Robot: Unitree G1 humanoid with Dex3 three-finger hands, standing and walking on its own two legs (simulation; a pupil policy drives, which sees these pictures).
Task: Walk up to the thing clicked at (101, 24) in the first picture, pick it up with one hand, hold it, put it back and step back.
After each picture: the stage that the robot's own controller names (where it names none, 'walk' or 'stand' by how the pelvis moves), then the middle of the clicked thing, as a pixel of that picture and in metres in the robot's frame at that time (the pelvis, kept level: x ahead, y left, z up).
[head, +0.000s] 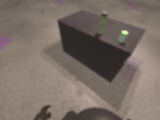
stand; (102, 23) +1.06 -0.07 +0.06
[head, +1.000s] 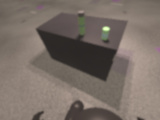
walk; (81, 23) +0.94 +0.19 +0.08
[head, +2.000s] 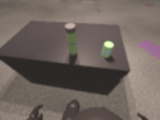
walk; (72, 40) +0.55 +0.20 +0.11
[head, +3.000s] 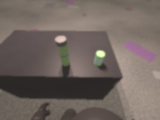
stand; (63, 52) +0.46 +0.23 +0.07
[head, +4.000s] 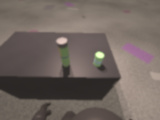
stand; (64, 53) +0.47 +0.23 +0.06
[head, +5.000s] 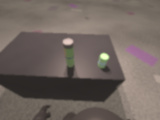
stand; (69, 54) +0.48 +0.20 +0.05
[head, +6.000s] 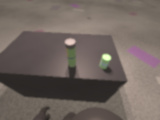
stand; (71, 54) +0.48 +0.18 +0.06
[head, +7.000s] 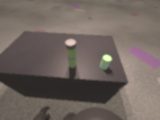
stand; (71, 55) +0.47 +0.18 +0.06
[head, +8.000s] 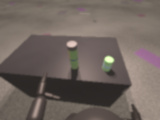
rise first; (73, 56) +0.46 +0.19 +0.06
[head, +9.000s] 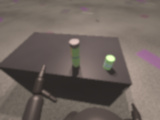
go down; (75, 54) +0.49 +0.18 +0.06
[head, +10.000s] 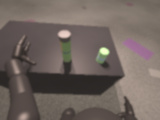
go down; (66, 48) +0.49 +0.18 +0.08
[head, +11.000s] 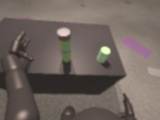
go down; (65, 47) +0.48 +0.18 +0.09
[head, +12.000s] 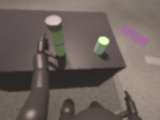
close in; (58, 39) +0.48 +0.19 +0.13
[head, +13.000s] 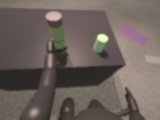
close; (58, 36) +0.50 +0.18 +0.14
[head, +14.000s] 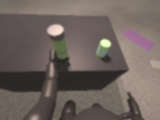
lift; (60, 47) +0.43 +0.18 +0.13
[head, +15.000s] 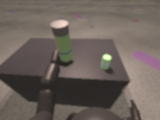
lift; (64, 47) +0.33 +0.17 +0.28
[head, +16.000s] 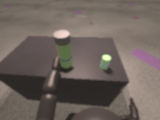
hold; (65, 55) +0.32 +0.17 +0.22
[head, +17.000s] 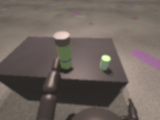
hold; (65, 55) +0.32 +0.17 +0.22
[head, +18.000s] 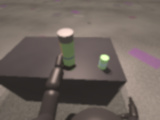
crouch; (68, 53) +0.34 +0.15 +0.22
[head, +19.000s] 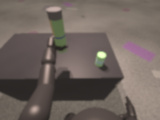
crouch; (58, 33) +0.46 +0.20 +0.26
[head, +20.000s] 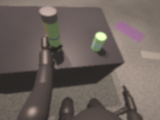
lower; (53, 33) +0.51 +0.19 +0.14
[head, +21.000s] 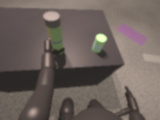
lower; (56, 37) +0.50 +0.19 +0.14
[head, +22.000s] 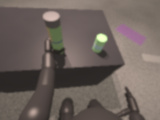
lower; (56, 37) +0.49 +0.19 +0.14
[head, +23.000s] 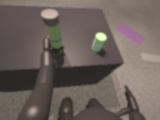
lower; (54, 35) +0.50 +0.19 +0.14
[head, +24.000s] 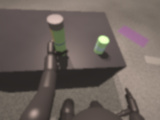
draw back; (59, 39) +0.48 +0.18 +0.14
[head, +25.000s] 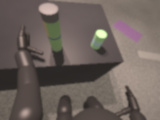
rise; (53, 32) +0.50 +0.18 +0.15
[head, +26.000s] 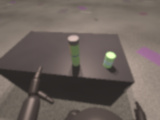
sink last; (74, 52) +0.48 +0.17 +0.10
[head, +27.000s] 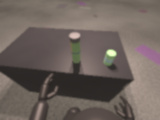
stand; (75, 49) +0.49 +0.17 +0.10
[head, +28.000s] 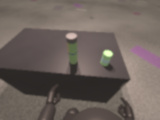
stand; (72, 50) +0.49 +0.17 +0.10
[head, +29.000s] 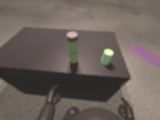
stand; (73, 49) +0.49 +0.17 +0.11
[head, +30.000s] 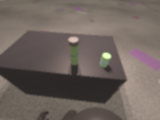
stand; (74, 52) +0.50 +0.17 +0.07
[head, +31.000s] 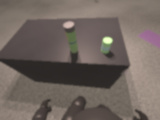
walk; (71, 39) +0.56 +0.20 +0.08
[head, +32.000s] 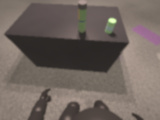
walk; (82, 18) +0.80 +0.15 +0.09
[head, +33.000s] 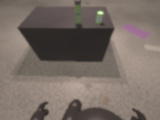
stand; (77, 12) +1.08 +0.26 +0.09
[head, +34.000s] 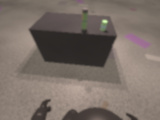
stand; (84, 19) +1.13 +0.17 +0.06
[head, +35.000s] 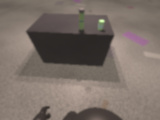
stand; (81, 19) +1.12 +0.20 +0.06
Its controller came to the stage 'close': yes
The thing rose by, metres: 0.20
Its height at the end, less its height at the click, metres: +0.00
